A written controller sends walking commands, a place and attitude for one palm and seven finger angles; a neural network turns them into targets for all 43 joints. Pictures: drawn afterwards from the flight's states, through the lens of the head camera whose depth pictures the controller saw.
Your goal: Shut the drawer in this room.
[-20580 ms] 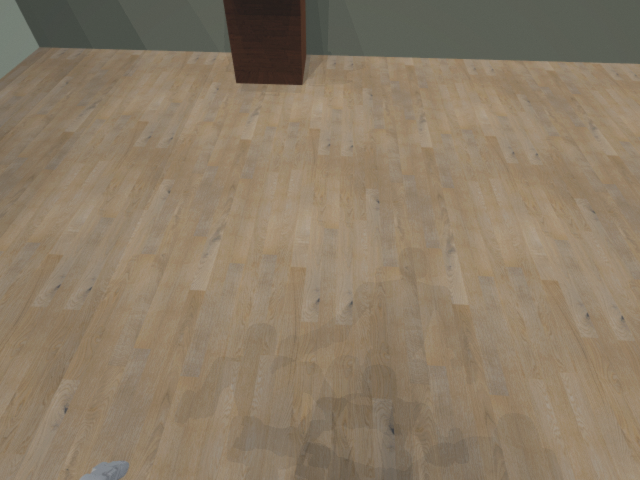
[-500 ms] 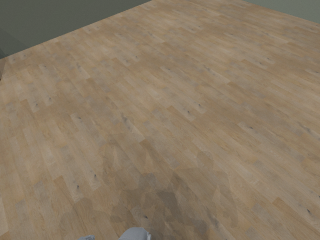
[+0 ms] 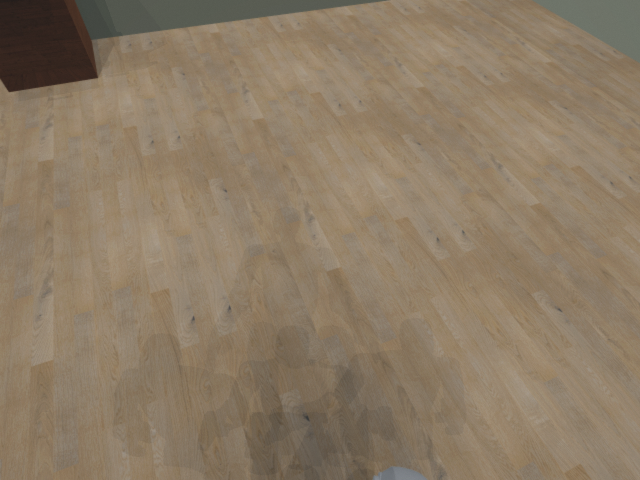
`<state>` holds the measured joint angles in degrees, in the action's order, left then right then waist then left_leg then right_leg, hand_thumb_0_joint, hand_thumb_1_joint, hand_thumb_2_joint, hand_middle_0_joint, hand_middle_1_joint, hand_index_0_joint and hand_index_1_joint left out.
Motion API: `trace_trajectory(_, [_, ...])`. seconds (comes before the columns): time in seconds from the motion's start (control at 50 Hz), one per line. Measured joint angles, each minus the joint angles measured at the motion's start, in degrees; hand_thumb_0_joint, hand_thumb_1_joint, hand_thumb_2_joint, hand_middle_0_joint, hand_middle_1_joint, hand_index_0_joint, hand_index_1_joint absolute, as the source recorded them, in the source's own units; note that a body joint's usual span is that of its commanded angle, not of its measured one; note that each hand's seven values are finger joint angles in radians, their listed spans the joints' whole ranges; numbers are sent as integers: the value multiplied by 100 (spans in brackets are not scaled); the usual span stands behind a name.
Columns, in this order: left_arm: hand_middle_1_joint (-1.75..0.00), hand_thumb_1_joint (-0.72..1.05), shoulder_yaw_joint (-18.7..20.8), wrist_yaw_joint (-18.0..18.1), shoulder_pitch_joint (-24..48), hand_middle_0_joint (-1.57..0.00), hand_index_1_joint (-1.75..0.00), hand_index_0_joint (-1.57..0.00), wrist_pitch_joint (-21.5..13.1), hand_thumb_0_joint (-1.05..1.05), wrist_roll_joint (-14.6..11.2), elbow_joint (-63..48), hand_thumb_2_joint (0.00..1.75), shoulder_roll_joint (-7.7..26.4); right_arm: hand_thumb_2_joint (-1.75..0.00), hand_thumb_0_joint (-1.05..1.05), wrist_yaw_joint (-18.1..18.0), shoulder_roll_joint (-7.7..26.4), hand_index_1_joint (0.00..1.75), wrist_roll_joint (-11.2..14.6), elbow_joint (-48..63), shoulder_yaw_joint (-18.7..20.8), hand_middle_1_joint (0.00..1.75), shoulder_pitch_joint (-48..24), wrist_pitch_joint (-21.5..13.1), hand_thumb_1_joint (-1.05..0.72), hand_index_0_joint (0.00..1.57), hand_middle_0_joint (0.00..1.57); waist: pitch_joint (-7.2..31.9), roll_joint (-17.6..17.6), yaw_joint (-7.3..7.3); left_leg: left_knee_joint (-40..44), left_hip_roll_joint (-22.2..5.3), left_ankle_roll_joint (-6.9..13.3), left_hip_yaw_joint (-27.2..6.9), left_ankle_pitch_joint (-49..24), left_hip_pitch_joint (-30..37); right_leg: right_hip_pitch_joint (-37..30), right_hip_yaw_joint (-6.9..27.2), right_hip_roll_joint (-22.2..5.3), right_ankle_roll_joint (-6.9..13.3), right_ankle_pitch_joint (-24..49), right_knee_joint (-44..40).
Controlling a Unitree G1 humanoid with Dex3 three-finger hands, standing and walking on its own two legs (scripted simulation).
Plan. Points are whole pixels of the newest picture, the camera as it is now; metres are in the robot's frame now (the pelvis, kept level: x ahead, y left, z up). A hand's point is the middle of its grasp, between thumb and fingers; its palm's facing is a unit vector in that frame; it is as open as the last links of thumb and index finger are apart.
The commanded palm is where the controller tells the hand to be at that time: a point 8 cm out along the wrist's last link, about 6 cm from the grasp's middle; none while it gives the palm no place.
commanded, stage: turn or walk to find it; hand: left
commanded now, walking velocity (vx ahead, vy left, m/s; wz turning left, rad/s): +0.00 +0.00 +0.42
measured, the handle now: out of the picture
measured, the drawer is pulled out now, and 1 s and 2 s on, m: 0.17 0.17 0.17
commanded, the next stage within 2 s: stand and wait in 0.24 s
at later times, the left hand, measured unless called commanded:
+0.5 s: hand out of the picture +0.00 +0.13 -0.15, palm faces +0.22 -0.94 -0.27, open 7.3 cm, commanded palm none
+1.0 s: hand out of the picture -0.10 +0.12 -0.18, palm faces +0.23 -0.96 -0.14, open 7.3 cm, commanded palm none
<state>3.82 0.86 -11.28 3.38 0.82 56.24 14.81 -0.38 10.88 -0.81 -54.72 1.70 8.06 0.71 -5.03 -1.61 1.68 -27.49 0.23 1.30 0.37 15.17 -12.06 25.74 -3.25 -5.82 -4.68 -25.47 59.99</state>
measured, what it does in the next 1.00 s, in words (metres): steps on the spot: right foot, then left foot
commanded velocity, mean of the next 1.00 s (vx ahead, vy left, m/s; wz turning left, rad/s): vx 0.00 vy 0.00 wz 0.13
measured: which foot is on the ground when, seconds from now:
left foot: down 0.00-0.22, up 0.24-0.64, down 0.66-1.00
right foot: up 0.00-0.20, down 0.22-1.00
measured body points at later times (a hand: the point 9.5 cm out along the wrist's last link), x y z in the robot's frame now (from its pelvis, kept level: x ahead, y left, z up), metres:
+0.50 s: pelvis -0.02 -0.06 +0.00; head +0.01 -0.09 +0.45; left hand -0.01 +0.18 -0.13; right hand +0.07 -0.31 -0.16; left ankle -0.08 +0.10 -0.67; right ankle +0.01 -0.14 -0.74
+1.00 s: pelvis -0.04 -0.02 +0.00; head -0.04 -0.01 +0.45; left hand -0.11 +0.18 -0.16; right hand +0.03 -0.25 -0.15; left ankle -0.09 +0.08 -0.74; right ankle +0.01 -0.14 -0.74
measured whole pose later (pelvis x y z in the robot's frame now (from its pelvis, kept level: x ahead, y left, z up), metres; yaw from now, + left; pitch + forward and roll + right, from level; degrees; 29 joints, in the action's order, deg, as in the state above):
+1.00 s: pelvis -0.04 -0.02 +0.00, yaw +9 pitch -2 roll +0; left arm -0.2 1.3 -17.9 0.8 0.9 67.1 7.7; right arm -2.1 9.3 -0.2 -63.9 0.4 13.3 -0.5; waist -1.8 -1.3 2.2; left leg -22.9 -0.5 0.8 3.9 15.1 -5.8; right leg 11.3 -8.0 -4.0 -0.6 -9.1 22.7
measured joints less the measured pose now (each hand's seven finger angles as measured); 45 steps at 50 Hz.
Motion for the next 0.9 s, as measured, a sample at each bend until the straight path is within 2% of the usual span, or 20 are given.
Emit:
trace_trajectory(0.12, [-30, 91, -54, 1, 302, -20, -30, -20, -32, 1, -17, -216, 90, -138, -90, 0, 32, -9, 30, -27, 0, 48, 29, 129, 57, -90, 20, 20, 36, 134, -139, 56, 87, -90, -264, -111, -43, -248, 81, 122, -9, -27, -906])
trace_trajectory(0.16, [-30, 91, -83, -2, 379, -20, -30, -20, -71, 1, -29, -290, 90, -204, -90, 0, 38, 20, 30, -38, -11, 81, 29, 182, 96, -90, 20, 20, 44, 203, -198, -45, 109, -152, -365, -93, -126, -468, 59, 200, 25, 44, -1458])
trace_trajectory(0.2, [-30, 91, -114, -9, 399, -20, -30, -20, -151, 0, -35, -370, 90, -261, -90, 0, 41, 62, 30, -28, -27, 118, 29, 259, 134, -90, 20, 20, 78, 264, -232, -245, 144, -238, -465, -22, -259, -819, -5, 272, 60, 520, -2304])
trace_trajectory(0.22, [-30, 91, -129, -5, 391, -20, -30, -20, -214, 0, -19, -401, 90, -300, -90, 0, 47, 101, 30, -7, -37, 143, 29, 299, 147, -90, 20, 20, 91, 319, -232, -430, 149, -288, -520, 56, -355, -950, -70, 295, 211, 947, -2646])
trace_trajectory(0.26, [-30, 91, -179, 5, 376, -20, -30, -20, -303, 0, 23, -423, 89, -422, -90, 0, 46, 200, 30, 17, -78, 214, 29, 335, 214, -90, 20, 20, 43, 476, -284, -1307, 179, -279, -584, 822, -673, -979, -256, 302, 530, 939, -2544])
trace_trajectory(0.28, [-30, 91, -198, 6, 338, -20, -30, -20, -321, 0, 27, -439, 89, -469, -90, 0, 47, 236, 30, 16, -104, 244, 29, 362, 262, -90, 20, 20, 44, 487, -283, -1908, 228, -265, -552, 1097, -872, -1013, -321, 259, 618, 852, -2536])
trace_trajectory(0.34, [-30, 91, -219, 30, 179, -20, -30, -20, -313, 0, 36, -410, 89, -577, -90, 0, 70, 339, 30, -2, -196, 304, 29, 394, 335, -91, 20, 20, 47, 495, -244, -3327, 209, -273, -396, 1022, -1302, -1175, -424, 186, 696, 870, -2772])
trace_trajectory(0.4, [-30, 91, -226, 50, 19, -20, -30, -20, -295, 0, 52, -291, 89, -622, -90, 0, 77, 376, 30, -9, -259, 309, 29, 440, 330, -91, 20, 20, 74, 463, -236, -3677, 64, -339, -310, 721, -1369, -1279, -514, 147, 708, 1012, -3013])
trace_trajectory(0.46, [-30, 91, -229, 50, -143, -20, -30, -20, -309, 0, 65, -158, 89, -628, -90, 0, 68, 350, 30, -7, -346, 278, 29, 469, 322, -91, 20, 20, 104, 388, -180, -3283, -78, -392, -257, 697, -1156, -1311, -568, 136, 735, 1107, -3170])
trace_trajectory(0.58, [-30, 91, -215, 42, -413, -20, -30, -20, -334, 0, 90, 180, 89, -567, -90, 0, 3, 199, 30, 37, -533, 135, 29, 371, 240, -91, 20, 19, 128, 238, 37, -1619, -212, -367, -27, 954, -407, -1240, -624, 180, 734, 1231, -3266])
trace_trajectory(0.66, [-30, 91, -208, 65, -570, -20, -30, -20, -272, 0, 28, 477, 89, -527, -90, 0, -38, 78, 30, 60, -589, 21, 29, 294, 52, -91, 20, 19, 204, 249, 84, -85, -267, -248, 98, 188, 252, -1084, -717, 293, 642, 1186, -3051])
trace_trajectory(0.76, [-30, 91, -254, 68, -653, -20, -30, -20, -137, 0, 8, 838, 89, -457, -90, 0, -155, -177, 30, 44, -754, -63, 29, 242, -49, -93, 20, 20, 241, -42, 175, 87, -153, -169, 237, 200, 468, -1254, -576, 206, 471, 1293, -3203])
trace_trajectory(0.9, [-30, 91, -386, 41, -707, -20, -30, -20, -224, 0, 16, 1082, 90, -632, -90, 0, -187, -145, 30, 59, -858, -107, 29, 314, -91, -94, 20, 20, 316, 21, 141, 368, -113, -96, 315, 47, 630, -1460, -512, 214, 444, 1571, -3638])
